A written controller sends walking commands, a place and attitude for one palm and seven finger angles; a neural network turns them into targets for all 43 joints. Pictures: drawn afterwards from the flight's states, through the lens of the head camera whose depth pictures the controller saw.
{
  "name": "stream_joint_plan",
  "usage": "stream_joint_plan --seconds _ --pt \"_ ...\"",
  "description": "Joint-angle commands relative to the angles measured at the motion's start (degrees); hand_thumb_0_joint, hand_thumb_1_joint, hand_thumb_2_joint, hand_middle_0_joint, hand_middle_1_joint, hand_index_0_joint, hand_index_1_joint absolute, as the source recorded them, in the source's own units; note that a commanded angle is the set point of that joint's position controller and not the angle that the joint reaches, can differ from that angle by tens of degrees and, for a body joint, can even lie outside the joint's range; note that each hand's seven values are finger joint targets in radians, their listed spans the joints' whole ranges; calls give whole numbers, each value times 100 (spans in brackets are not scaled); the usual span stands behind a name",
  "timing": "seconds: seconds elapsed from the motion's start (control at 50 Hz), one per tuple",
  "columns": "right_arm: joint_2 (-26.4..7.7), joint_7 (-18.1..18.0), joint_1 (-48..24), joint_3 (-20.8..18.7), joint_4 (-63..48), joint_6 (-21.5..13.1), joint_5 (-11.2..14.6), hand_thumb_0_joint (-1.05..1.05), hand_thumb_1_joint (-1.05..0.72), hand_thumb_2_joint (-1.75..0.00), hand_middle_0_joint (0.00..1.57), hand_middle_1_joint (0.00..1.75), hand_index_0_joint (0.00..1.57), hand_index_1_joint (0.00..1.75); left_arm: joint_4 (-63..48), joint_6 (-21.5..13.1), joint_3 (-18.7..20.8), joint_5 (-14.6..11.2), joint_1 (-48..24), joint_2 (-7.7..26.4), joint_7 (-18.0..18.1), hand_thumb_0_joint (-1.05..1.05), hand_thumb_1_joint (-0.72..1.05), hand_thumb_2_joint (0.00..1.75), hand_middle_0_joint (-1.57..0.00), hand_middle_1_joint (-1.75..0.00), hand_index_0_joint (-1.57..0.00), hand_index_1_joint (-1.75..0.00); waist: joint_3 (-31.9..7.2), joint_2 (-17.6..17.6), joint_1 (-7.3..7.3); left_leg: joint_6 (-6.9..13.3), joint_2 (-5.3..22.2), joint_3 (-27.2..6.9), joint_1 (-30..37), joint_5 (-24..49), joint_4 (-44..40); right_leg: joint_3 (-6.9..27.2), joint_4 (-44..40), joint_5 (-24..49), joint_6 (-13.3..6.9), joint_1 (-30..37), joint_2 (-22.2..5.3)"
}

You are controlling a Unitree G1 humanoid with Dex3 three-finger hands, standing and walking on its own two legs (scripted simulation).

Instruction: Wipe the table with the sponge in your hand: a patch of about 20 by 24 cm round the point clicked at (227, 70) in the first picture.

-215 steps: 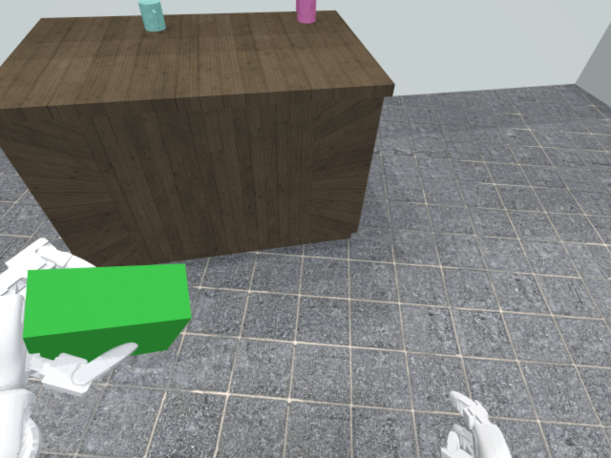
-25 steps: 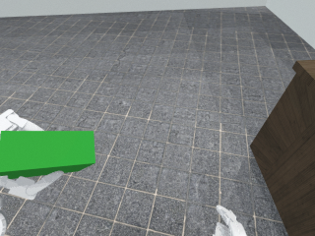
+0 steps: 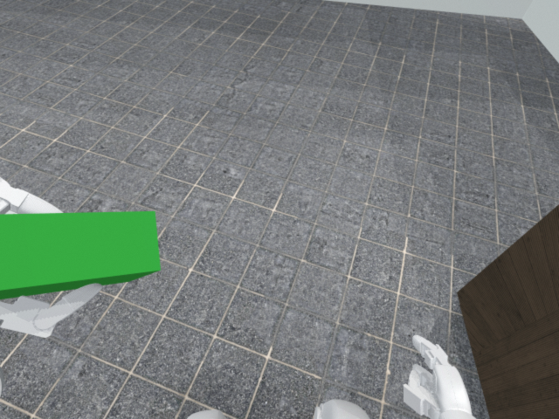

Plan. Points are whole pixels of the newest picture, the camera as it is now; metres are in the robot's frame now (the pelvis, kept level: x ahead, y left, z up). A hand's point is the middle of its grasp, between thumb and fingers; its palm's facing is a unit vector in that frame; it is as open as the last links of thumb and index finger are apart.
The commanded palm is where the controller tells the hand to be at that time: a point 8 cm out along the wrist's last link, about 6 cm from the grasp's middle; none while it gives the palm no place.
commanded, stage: turn to face it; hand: left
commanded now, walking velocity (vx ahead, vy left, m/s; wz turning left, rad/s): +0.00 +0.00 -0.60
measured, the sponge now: (96, 254) +0.25 +0.21 +0.16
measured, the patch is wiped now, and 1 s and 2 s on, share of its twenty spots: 0.00 0.00 0.00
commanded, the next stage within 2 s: none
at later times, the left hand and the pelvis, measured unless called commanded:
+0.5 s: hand (211, 205) +0.30 +0.10 +0.19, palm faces +0.14 -0.86 -0.50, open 10.0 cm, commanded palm +0.25 +0.17 +0.19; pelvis +0.03 -0.07 +0.01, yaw -14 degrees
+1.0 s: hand (297, 221) +0.29 +0.01 +0.18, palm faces -0.08 -0.86 -0.50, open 10.0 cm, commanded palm +0.26 +0.08 +0.19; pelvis -0.03 -0.07 +0.00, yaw -32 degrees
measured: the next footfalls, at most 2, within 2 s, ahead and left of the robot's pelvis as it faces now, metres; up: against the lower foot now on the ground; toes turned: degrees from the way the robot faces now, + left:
right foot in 0.22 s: +0.12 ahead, -0.13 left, +0.00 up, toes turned -12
left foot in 0.70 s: +0.08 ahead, +0.08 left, +0.00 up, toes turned -16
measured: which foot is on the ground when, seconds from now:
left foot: down 0.00-0.22, up 0.24-0.68, down 0.70-1.00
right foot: up 0.00-0.20, down 0.22-0.74, up 0.76-0.96, down 0.98-1.00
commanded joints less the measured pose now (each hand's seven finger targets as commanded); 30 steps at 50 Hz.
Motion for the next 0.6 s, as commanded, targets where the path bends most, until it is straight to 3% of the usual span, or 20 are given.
stream_joint_plan --seconds 0.0,0.06,0.1,0.14,0.16,0.18,0.2,0.22,0.24,0.28,0.3,0.34,0.38,0.42,0.52,0.58 --pt "-743 8 -146 -146 -777 -475 -48 0 -90 -90 20 30 20 30 -2099 -473 308 -27 -44 654 28 0 10 130 -120 -160 -120 -160 -1285 2010 50 712 1439 -806 1137 2745 -1600 -49 -1104 746 47 -178 3" --pt "-738 -8 -50 -61 -752 -577 -61 0 -90 -90 20 30 20 30 -1363 -345 235 -44 -63 511 10 0 10 130 -120 -160 -120 -160 -1127 1857 19 504 1553 -350 827 2373 -1693 -334 -2216 1079 86 540 275" --pt "-734 -41 -96 -63 -755 -571 -74 0 -90 -90 20 30 20 30 -851 -242 291 -41 -198 536 -22 0 10 130 -120 -160 -120 -160 -1052 1619 81 363 1687 -174 810 1920 -1435 -419 -2722 1166 126 783 350" --pt "-728 -23 -116 -62 -751 -550 -70 0 -90 -90 20 30 20 30 -513 -163 210 -26 -539 478 -74 0 10 130 -120 -160 -120 -160 -984 1348 124 148 1631 -4 639 1281 -879 -529 -3383 1382 132 1223 457" --pt "-699 -14 -93 -63 -744 -534 -57 0 -90 -90 20 30 20 30 -431 -142 182 -4 -689 487 -92 0 10 130 -120 -160 -120 -160 -1028 1035 143 27 1461 94 538 1032 -267 -456 -3823 1853 86 1538 433" --pt "-578 -13 -35 -54 -761 -501 -37 0 -90 -90 20 30 20 30 -376 -109 141 37 -802 560 -102 0 10 130 -120 -160 -120 -160 -1159 120 108 -139 1019 332 460 650 872 226 -4276 3009 -152 1669 -32" --pt "-459 -17 -226 29 -891 -497 -41 0 -90 -90 20 30 20 30 -395 -103 293 49 -899 858 -82 0 10 130 -120 -160 -120 -160 -1092 -1227 116 -390 234 262 -901 -1508 2103 2125 -4418 5317 -731 2262 -1093" --pt "-592 3 -244 -67 -899 -512 -25 0 -90 -90 20 30 20 30 -411 -42 435 -90 -818 847 -66 0 10 130 -120 -160 -120 -160 -1297 -1780 177 -508 -45 -443 -1094 -2066 2986 3090 -4807 5547 -970 2045 -1556" --pt "-553 34 -304 -48 -851 -463 -50 0 -90 -90 20 30 20 30 -661 -62 448 -117 -751 885 -50 0 10 130 -120 -160 -120 -160 -1336 -1442 133 -547 89 -870 -1167 -1734 3378 3061 -4734 5110 -1095 2144 -1582" --pt "-428 63 -500 119 -776 -273 -74 0 -90 -90 20 30 20 30 -1067 -170 557 -148 -358 865 -10 0 10 130 -120 -160 -120 -160 -1637 -271 139 -602 120 -896 -1257 -1330 3347 2305 -4275 5124 -1178 2461 -1238" --pt "-411 58 -521 136 -800 -206 -88 0 -90 -90 20 30 20 30 -1172 -227 604 -149 -68 843 1 0 10 130 -120 -160 -120 -160 -1701 -112 134 -592 52 -803 -1183 -1182 3195 2017 -4295 5066 -1101 2448 -1069" --pt "-517 61 -539 76 -855 -115 -98 0 -90 -90 20 30 20 30 -1422 -282 684 -185 109 884 19 0 10 130 -120 -160 -120 -160 -1777 -169 117 -603 -9 -719 -1057 -1008 2720 1921 -4422 4791 -1095 2395 -990" --pt "-566 46 -544 17 -894 -45 -96 0 -90 -90 20 30 20 30 -1394 -289 834 -230 447 984 55 0 10 130 -120 -160 -120 -160 -1817 -31 144 -597 -38 -671 -808 -937 2075 2003 -4505 4400 -1105 2259 -914" --pt "-610 65 -491 -7 -988 14 -90 0 -90 -90 20 30 20 30 -1284 -278 891 -251 620 953 69 0 10 130 -120 -160 -120 -160 -1799 -130 207 -576 -103 -592 -729 -882 1536 2152 -4628 4013 -1147 2238 -864" --pt "-763 92 -386 -73 -1144 172 -10 0 -90 -90 20 30 20 30 -973 -160 687 -231 575 811 49 0 10 130 -120 -160 -120 -160 -1654 -249 264 -480 -172 -641 -381 -1001 673 2648 -4837 3268 -1138 1983 -780" --pt "-834 117 -291 -84 -1193 259 24 0 -90 -90 20 30 20 30 -1148 -110 449 -189 272 715 21 0 10 130 -120 -160 -120 -160 -1633 -121 217 -415 -152 -679 28 -878 2 2753 -4862 2826 -1044 1783 -707"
